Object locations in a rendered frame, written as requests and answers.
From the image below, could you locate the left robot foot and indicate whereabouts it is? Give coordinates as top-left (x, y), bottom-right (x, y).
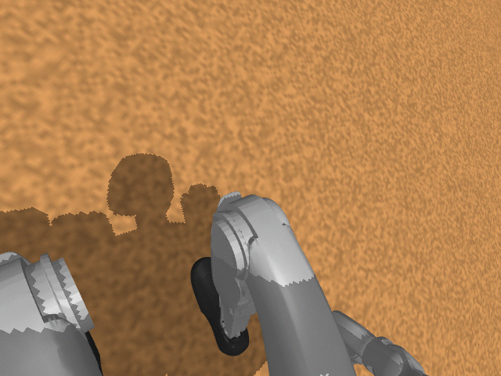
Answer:
top-left (85, 331), bottom-right (103, 376)

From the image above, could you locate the right robot foot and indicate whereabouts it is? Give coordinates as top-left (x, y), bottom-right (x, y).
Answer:
top-left (190, 257), bottom-right (249, 356)

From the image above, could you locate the right robot arm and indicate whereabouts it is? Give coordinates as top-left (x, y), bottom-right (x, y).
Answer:
top-left (362, 337), bottom-right (428, 376)

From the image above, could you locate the right robot hand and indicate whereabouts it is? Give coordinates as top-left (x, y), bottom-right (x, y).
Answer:
top-left (332, 310), bottom-right (376, 365)

